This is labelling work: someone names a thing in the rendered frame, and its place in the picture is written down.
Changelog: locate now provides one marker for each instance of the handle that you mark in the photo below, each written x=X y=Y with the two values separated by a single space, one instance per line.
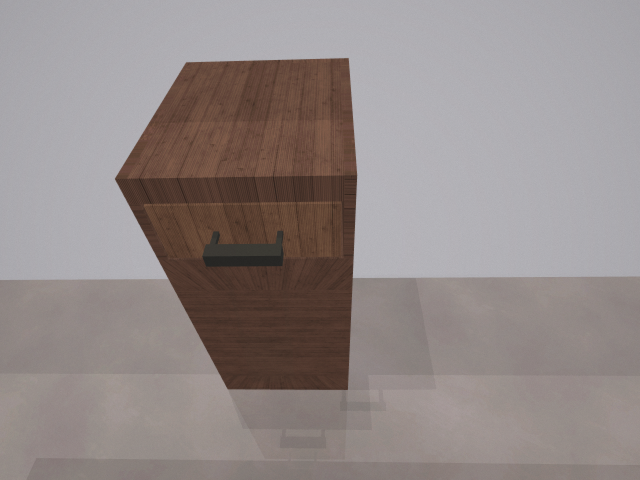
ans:
x=226 y=255

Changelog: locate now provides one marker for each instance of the drawer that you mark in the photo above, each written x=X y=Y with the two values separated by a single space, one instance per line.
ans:
x=310 y=229

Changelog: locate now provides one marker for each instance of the cabinet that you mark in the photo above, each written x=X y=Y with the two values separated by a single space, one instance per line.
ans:
x=247 y=132

